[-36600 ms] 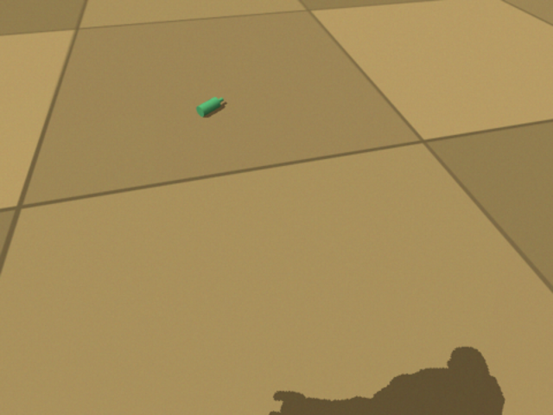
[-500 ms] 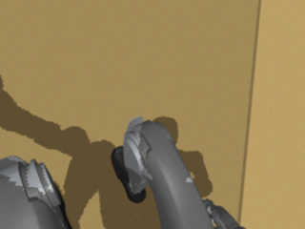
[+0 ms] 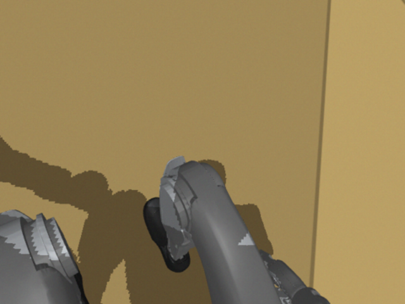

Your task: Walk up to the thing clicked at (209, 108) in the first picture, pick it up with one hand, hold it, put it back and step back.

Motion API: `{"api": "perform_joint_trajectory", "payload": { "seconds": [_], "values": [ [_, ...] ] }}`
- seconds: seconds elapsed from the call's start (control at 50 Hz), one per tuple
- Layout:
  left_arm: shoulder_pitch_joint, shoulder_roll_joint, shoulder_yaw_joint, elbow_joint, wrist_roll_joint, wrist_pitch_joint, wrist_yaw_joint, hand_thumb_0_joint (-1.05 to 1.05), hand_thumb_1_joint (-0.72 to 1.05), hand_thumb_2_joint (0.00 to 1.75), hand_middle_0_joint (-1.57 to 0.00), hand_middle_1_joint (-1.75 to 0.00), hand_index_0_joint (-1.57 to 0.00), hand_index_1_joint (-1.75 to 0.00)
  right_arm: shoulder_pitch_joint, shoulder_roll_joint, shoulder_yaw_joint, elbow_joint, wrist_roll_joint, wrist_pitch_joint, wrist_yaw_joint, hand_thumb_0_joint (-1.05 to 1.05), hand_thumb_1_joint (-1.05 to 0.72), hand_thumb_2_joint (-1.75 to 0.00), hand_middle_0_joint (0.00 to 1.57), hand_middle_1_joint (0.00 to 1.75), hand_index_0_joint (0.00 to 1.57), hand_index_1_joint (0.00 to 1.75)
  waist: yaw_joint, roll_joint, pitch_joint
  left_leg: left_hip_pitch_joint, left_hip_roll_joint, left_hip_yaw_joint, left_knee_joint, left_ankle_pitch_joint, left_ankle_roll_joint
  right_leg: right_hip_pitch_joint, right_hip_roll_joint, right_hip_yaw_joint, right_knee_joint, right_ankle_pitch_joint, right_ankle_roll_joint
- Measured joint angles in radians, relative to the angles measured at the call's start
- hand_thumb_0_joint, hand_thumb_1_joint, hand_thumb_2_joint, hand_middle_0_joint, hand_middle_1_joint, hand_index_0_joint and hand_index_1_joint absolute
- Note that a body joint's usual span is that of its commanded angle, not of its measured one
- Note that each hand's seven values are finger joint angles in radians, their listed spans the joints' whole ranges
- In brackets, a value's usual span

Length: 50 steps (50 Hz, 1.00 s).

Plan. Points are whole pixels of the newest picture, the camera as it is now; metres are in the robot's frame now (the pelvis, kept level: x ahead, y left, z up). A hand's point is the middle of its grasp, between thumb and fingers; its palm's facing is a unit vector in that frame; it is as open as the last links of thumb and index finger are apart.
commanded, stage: rest palm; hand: left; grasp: from above
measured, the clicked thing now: out of the picture +0.50 +0.36 -0.28
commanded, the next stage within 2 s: none
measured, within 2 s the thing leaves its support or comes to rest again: neither
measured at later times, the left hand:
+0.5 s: hand out of the picture +0.48 +0.36 -0.24, palm faces -0.45 -0.13 -0.88, open 14.2 cm
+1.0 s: hand out of the picture +0.48 +0.36 -0.25, palm faces -0.44 -0.14 -0.89, open 13.9 cm
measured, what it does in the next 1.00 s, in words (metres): stands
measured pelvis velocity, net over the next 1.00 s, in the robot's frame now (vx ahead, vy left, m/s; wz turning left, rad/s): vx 0.00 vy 0.00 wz -0.02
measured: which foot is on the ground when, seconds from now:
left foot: down 0.00-1.00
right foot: down 0.00-1.00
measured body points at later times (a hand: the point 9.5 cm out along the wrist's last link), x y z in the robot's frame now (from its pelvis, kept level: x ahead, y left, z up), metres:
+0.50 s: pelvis +0.00 +0.00 +0.00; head +0.29 +0.14 +0.31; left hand +0.50 +0.36 -0.19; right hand +0.05 -0.26 -0.05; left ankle +0.06 +0.12 -0.28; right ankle +0.12 -0.12 -0.28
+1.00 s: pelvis +0.00 +0.00 +0.00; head +0.29 +0.14 +0.30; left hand +0.50 +0.36 -0.20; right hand +0.06 -0.25 -0.05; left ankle +0.06 +0.12 -0.28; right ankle +0.12 -0.12 -0.28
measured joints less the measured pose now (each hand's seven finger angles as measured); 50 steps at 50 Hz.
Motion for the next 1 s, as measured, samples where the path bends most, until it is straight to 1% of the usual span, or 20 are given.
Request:
{"api": "perform_joint_trajectory", "payload": {
  "seconds": [0.18,0.3,0.44,0.5,0.58,0.66,0.74,0.82,0.88,1.0],
  "values": [
    [0.007,0.023,0.011,0.004,-0.005,-0.014,0.005,0.0,-0.57,1.01,-0.09,-1.01,-0.07,-1.03,0.014,-0.015,0.017,0.005,-0.005,0.0,-0.005,0.0,-0.92,-0.91,0.2,0.3,0.2,0.3,-0.006,-0.005,0.02,-0.002,0.0,-0.008,0.008,0.002,-0.002,-0.002,0.002,-0.006,0.003,0.005,0.0],
    [0.008,0.031,0.009,0.003,-0.007,-0.022,0.014,0.0,-0.56,1.01,-0.09,-1.0,-0.07,-1.02,0.013,-0.021,0.021,0.013,-0.008,-0.003,-0.007,0.0,-0.92,-0.91,0.2,0.3,0.2,0.3,-0.006,-0.012,0.026,0.002,0.004,-0.013,0.011,-0.003,-0.005,-0.002,0.006,-0.009,0.004,0.006,0.001],
    [0.01,0.034,0.008,0.01,-0.012,-0.019,0.022,0.0,-0.55,1.0,-0.09,-1.0,-0.08,-1.02,0.001,-0.024,0.024,0.014,-0.01,-0.012,-0.007,0.0,-0.92,-0.91,0.2,0.3,0.2,0.3,-0.009,-0.017,0.033,0.004,0.005,-0.017,0.013,-0.005,-0.006,0.0,0.007,-0.012,0.004,0.007,0.001],
    [0.008,0.028,0.004,-0.003,-0.012,-0.021,0.022,0.0,-0.55,1.0,-0.09,-1.0,-0.08,-1.02,-0.001,-0.025,0.024,0.011,-0.012,-0.017,-0.007,0.0,-0.92,-0.91,0.2,0.3,0.2,0.3,-0.005,-0.018,0.034,0.003,0.005,-0.017,0.014,-0.005,-0.007,0.0,0.007,-0.013,0.004,0.008,-0.001],
    [0.007,0.032,0.007,0.011,-0.012,-0.019,0.031,0.0,-0.54,0.99,-0.09,-1.0,-0.08,-1.02,-0.012,-0.025,0.026,0.012,-0.012,-0.019,-0.005,0.0,-0.92,-0.91,0.2,0.3,0.2,0.3,-0.008,-0.018,0.032,0.003,0.005,-0.02,0.016,-0.005,-0.008,-0.001,0.007,-0.015,0.005,0.008,-0.002],
    [0.009,0.031,0.012,0.009,-0.012,-0.014,0.028,0.0,-0.53,0.99,-0.1,-1.0,-0.09,-1.02,-0.014,-0.025,0.026,0.008,-0.013,-0.024,-0.004,0.0,-0.92,-0.91,0.2,0.3,0.2,0.3,-0.006,-0.018,0.034,0.003,0.005,-0.02,0.016,-0.005,-0.009,-0.002,0.007,-0.015,0.006,0.009,-0.002],
    [0.007,0.033,0.0,0.022,-0.026,-0.009,0.032,0.0,-0.52,0.98,-0.1,-1.0,-0.09,-1.01,-0.02,-0.025,0.029,0.01,-0.012,-0.027,-0.003,0.0,-0.92,-0.91,0.2,0.3,0.2,0.3,-0.008,-0.018,0.036,0.004,0.005,-0.019,0.016,-0.005,-0.009,-0.001,0.007,-0.014,0.008,0.008,0.0],
    [0.008,0.035,0.003,0.009,-0.024,-0.015,0.023,0.0,-0.5,0.96,-0.11,-1.0,-0.1,-1.01,-0.02,-0.025,0.031,0.008,-0.013,-0.028,-0.006,0.0,-0.92,-0.91,0.2,0.3,0.2,0.3,-0.004,-0.02,0.041,0.006,0.006,-0.019,0.016,-0.006,-0.009,0.0,0.007,-0.014,0.006,0.009,-0.001],
    [0.003,0.035,-0.009,0.013,-0.033,-0.017,0.031,0.0,-0.49,0.96,-0.11,-1.0,-0.11,-1.01,-0.021,-0.025,0.033,0.009,-0.014,-0.028,-0.004,0.0,-0.92,-0.91,0.2,0.3,0.2,0.3,-0.004,-0.023,0.042,0.008,0.006,-0.02,0.016,-0.007,-0.008,0.002,0.008,-0.015,0.006,0.008,0.0],
    [-0.001,0.038,-0.003,0.007,-0.021,-0.023,0.036,0.0,-0.47,0.94,-0.12,-1.0,-0.12,-1.0,-0.02,-0.027,0.034,0.008,-0.015,-0.029,-0.003,0.0,-0.92,-0.91,0.2,0.3,0.2,0.3,-0.004,-0.025,0.04,0.005,0.005,-0.024,0.016,-0.008,-0.008,0.003,0.008,-0.019,0.002,0.007,-0.002]
  ]
}}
